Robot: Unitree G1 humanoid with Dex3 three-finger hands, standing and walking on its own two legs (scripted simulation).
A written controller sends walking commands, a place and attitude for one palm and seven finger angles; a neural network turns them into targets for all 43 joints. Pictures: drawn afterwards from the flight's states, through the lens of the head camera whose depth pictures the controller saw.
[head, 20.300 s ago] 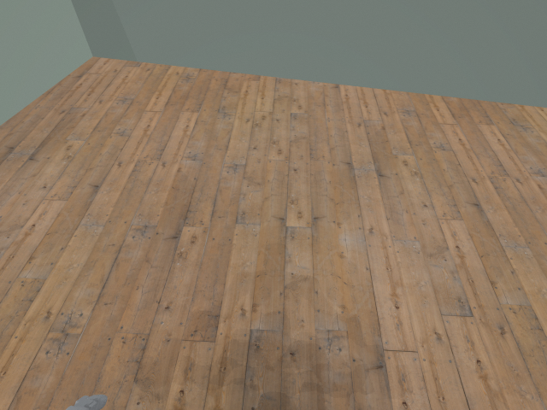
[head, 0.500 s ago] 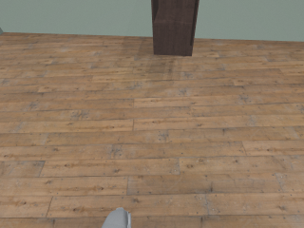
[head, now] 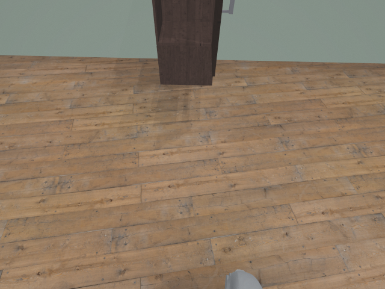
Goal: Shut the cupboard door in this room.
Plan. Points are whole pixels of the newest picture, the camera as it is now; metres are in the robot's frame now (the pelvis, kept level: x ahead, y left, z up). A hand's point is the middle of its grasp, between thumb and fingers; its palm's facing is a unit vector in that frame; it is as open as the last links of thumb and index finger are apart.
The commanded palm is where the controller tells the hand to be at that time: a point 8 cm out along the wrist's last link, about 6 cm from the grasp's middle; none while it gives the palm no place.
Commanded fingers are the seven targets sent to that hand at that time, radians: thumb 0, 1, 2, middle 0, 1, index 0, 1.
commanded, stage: turn or walk to find it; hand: left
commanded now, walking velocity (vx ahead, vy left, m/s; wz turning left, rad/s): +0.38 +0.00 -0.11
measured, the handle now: out of the picture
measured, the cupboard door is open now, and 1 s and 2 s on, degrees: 87 87 87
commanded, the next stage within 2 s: stand and wait in 1.28 s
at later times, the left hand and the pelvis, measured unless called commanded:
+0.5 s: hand (146, 245) +0.24 +0.14 -0.16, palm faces +0.04 -0.97 -0.24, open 7.2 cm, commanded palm none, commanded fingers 0.00 0.90 0.90 -0.20 -0.30 -0.20 -0.30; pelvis +0.22 -0.06 +0.00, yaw -1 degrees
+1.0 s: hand (149, 162) +0.51 +0.18 -0.17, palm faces +0.01 -0.99 -0.16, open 7.4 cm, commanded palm none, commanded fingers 0.00 0.90 0.90 -0.20 -0.30 -0.20 -0.30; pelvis +0.44 +0.00 +0.01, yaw -3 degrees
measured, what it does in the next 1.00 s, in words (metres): walks ahead: right foot, then left foot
